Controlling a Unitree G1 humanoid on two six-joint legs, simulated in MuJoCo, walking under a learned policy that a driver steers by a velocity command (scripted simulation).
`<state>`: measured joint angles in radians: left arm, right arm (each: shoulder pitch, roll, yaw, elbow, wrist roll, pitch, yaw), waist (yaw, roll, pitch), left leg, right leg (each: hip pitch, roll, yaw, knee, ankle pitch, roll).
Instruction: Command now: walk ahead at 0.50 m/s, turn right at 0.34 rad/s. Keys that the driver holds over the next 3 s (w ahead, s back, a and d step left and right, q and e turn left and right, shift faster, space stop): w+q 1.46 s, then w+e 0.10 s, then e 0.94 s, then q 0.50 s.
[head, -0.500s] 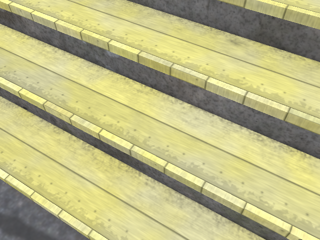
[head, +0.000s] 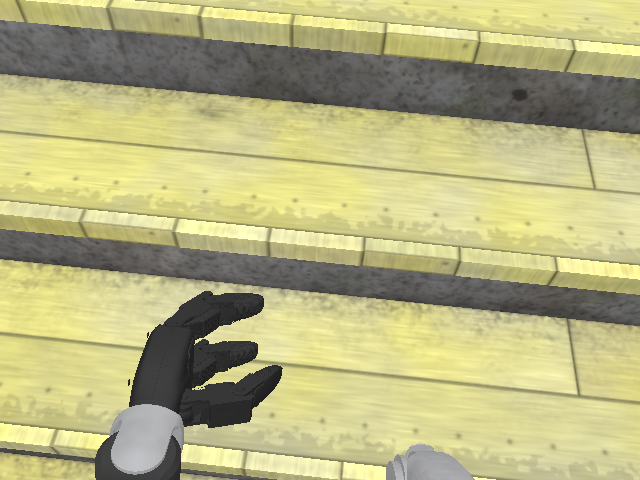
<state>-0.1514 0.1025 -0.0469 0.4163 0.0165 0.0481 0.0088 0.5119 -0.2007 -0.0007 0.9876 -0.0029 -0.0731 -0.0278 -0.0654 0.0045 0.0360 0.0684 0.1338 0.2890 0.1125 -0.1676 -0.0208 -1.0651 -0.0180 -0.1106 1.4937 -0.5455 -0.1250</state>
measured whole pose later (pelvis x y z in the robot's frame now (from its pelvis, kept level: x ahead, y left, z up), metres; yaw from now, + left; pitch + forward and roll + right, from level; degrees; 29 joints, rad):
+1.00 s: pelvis +0.59 -0.04 +0.38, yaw +24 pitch +8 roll -3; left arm -0.06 0.11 -0.08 0.70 0.05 -0.03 -0.02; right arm 0.42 -0.21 0.00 0.98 -0.03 -0.13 0.12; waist -0.04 0.09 -0.19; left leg -0.42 -0.10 -0.27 0.93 -0.11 0.12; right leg -0.90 0.00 -0.07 1.29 -0.56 -0.03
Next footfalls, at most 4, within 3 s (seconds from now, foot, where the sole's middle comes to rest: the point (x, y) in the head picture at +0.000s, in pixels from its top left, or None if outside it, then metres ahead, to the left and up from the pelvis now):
0.02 right None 0.16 -0.10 -0.62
0.54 left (277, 386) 0.48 0.06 -0.44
0.92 right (374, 182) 0.74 -0.11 -0.27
1.60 left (99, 118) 0.90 0.35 -0.27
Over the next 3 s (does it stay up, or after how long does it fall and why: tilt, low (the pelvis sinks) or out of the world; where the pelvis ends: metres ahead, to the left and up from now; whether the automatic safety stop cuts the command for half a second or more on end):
stays up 1.06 0.35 0.67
